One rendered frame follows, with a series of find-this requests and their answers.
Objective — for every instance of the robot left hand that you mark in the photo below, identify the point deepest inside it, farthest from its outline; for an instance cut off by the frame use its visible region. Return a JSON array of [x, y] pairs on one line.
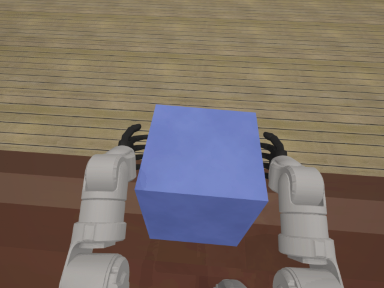
[[127, 140]]

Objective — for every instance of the robot right hand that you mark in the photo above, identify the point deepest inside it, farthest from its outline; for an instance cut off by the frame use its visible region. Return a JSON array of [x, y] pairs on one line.
[[277, 149]]

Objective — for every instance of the right robot forearm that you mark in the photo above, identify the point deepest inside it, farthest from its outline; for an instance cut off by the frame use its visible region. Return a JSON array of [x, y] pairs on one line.
[[304, 228]]

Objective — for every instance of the carton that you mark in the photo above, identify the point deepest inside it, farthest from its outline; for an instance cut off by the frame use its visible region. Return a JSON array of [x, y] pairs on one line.
[[201, 178]]

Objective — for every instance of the right robot upper arm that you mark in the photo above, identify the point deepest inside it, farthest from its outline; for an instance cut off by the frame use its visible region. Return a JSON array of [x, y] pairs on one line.
[[290, 277]]

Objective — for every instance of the left robot upper arm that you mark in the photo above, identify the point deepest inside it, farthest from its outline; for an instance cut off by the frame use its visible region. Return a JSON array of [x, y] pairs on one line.
[[96, 270]]

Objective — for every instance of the left robot forearm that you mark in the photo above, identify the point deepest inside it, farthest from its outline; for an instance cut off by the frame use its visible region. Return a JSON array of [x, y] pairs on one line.
[[101, 219]]

